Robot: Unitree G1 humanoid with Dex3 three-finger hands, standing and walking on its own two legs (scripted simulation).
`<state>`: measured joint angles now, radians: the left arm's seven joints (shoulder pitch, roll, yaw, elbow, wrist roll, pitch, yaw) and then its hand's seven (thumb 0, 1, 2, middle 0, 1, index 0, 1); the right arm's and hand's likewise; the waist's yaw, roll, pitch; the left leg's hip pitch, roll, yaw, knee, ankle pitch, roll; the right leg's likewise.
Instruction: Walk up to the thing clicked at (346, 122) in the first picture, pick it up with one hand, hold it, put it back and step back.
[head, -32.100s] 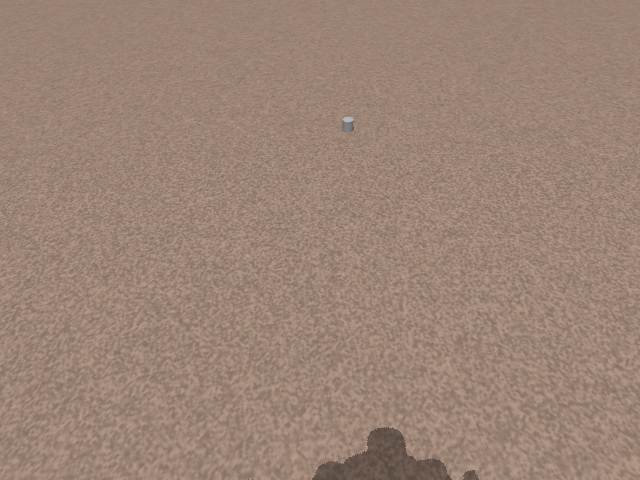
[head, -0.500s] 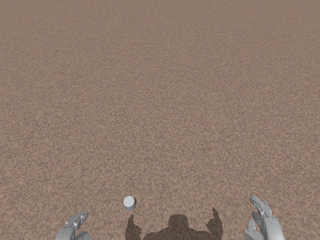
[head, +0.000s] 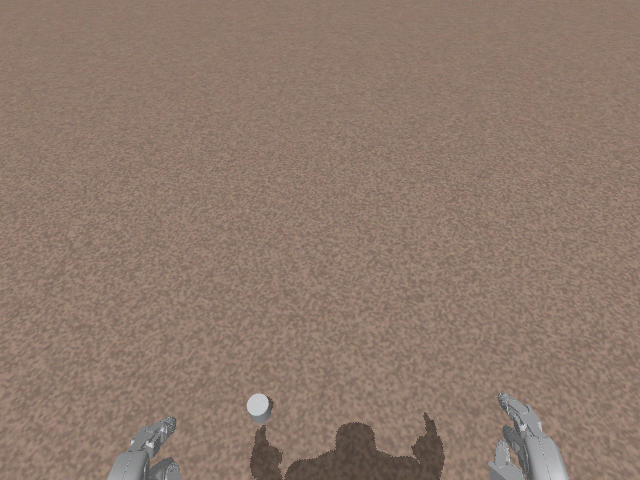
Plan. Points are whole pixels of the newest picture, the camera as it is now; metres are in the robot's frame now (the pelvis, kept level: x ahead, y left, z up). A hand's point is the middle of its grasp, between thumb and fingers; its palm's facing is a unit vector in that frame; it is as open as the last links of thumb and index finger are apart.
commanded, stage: home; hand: left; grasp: from above
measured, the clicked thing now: (259, 408) +0.47 +0.19 -0.68
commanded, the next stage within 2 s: stand in 0.58 s
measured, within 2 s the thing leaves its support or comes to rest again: neither
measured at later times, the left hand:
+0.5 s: hand out of the picture +0.17 +0.17 -0.04, palm faces +0.04 -0.98 -0.21, open 7.4 cm
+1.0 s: hand out of the picture +0.10 +0.23 -0.11, palm faces +0.03 -0.94 -0.34, open 7.4 cm
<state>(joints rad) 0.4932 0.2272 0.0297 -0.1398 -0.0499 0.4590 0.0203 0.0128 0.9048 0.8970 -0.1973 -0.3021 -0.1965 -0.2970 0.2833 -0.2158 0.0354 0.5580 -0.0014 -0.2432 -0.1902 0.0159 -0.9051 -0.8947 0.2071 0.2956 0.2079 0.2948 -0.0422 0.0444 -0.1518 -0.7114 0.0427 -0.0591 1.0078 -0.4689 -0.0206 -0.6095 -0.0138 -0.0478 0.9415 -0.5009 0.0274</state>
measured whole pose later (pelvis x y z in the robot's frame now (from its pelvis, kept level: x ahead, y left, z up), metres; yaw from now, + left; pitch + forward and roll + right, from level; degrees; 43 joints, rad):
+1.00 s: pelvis -0.01 +0.00 +0.03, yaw +0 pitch +0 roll +0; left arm 0.24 0.29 0.05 0.73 0.05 0.06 0.04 0.01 0.90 0.90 -0.20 -0.30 -0.20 -0.30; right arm 0.19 -0.30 -0.05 0.89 -0.06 -0.02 -0.01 0.01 -0.91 -0.89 0.21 0.30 0.21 0.30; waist 0.02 -0.01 0.04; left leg -0.40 0.01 -0.02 0.77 -0.36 -0.01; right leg -0.34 -0.05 -0.02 0.76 -0.42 0.03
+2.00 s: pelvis +0.00 +0.00 +0.07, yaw +0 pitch -3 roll +0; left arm 0.13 0.31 0.03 1.15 0.03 0.00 0.02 0.01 0.90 0.90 -0.20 -0.30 -0.20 -0.30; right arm 0.12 -0.32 -0.02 1.14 -0.02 0.00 -0.01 0.01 -0.91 -0.89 0.21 0.30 0.21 0.29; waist 0.00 0.01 0.07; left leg -0.15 0.01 -0.02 0.38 -0.17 -0.01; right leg -0.07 -0.04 -0.03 0.34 -0.21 0.04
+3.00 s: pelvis +0.00 +0.00 +0.07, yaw +0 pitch -3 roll +0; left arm 0.11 0.33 0.02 1.14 0.02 0.00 0.00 0.01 0.90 0.90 -0.20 -0.30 -0.20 -0.30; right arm 0.10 -0.34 -0.01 1.14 -0.02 0.00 0.00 0.01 -0.91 -0.89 0.21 0.30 0.21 0.29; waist 0.00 0.01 0.06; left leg -0.13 0.02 -0.02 0.35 -0.17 -0.02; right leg -0.06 -0.04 -0.03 0.32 -0.21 0.03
